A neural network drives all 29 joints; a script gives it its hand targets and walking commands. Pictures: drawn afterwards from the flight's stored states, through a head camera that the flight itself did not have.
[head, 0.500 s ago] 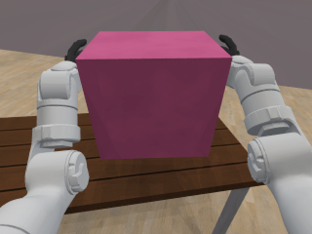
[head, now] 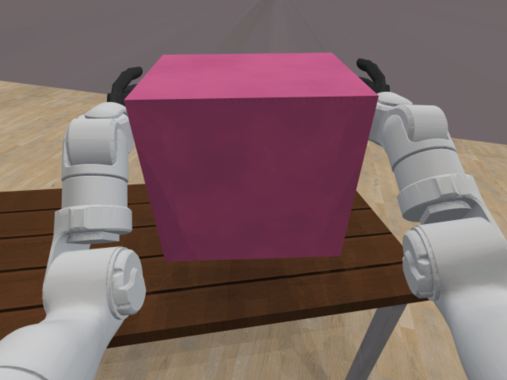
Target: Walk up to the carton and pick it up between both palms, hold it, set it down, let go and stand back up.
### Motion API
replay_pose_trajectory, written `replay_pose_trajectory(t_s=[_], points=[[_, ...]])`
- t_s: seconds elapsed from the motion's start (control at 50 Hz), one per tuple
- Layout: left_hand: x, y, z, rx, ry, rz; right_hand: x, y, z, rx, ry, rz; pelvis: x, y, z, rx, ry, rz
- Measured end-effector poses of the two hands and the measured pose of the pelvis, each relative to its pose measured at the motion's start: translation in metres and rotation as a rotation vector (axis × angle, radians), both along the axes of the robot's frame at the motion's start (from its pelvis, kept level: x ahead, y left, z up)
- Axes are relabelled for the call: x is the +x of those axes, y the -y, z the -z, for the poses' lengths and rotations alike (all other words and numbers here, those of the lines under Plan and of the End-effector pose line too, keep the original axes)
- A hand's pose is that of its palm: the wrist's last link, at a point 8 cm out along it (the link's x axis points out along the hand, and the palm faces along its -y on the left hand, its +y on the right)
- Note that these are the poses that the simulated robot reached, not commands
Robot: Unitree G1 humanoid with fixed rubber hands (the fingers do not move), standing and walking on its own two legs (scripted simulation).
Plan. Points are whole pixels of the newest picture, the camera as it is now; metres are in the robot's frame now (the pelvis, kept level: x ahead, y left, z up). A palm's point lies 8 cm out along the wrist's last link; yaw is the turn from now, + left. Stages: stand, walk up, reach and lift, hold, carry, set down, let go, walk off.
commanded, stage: hold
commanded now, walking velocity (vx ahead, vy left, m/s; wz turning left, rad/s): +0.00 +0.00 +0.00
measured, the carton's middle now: (250, 154) +0.36 +0.00 +0.26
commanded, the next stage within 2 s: none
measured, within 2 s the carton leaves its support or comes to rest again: neither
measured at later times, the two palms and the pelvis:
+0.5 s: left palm (122, 123) +0.36 +0.19 +0.30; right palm (369, 113) +0.37 -0.17 +0.33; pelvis -0.01 +0.00 +0.00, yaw +1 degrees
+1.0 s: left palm (125, 124) +0.36 +0.18 +0.30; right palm (370, 113) +0.37 -0.17 +0.33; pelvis +0.00 +0.00 +0.00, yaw +0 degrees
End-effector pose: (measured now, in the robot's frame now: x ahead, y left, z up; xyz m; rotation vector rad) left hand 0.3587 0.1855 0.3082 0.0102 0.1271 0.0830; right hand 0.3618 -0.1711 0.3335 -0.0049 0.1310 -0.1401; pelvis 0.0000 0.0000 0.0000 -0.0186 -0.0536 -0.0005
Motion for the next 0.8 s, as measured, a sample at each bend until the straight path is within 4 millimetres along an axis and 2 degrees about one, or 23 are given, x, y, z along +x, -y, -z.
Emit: replay_pose_trajectory(t_s=[0.08, 0.32, 0.8], points=[[0.0037, 0.0016, 0.007, 0.013, -0.033, 0.005, 0.0033, 0.0014, 0.0055, -0.001, -0.035, 0.005, -0.0028, 0.0008, -0.0002, -0.001, -0.009, 0.003], [0.003, 0.0001, 0.0106, 0.008, -0.022, -0.003, 0.0038, -0.0002, 0.01, 0.0, -0.026, 0.0, -0.0055, 0.0021, -0.0003, -0.003, -0.027, -0.01], [0.0054, 0.0006, 0.0109, 0.009, -0.021, -0.002, 0.0054, 0.0, 0.0076, 0.002, -0.025, 0.003, -0.0032, -0.0012, -0.0002, -0.005, -0.028, -0.005]])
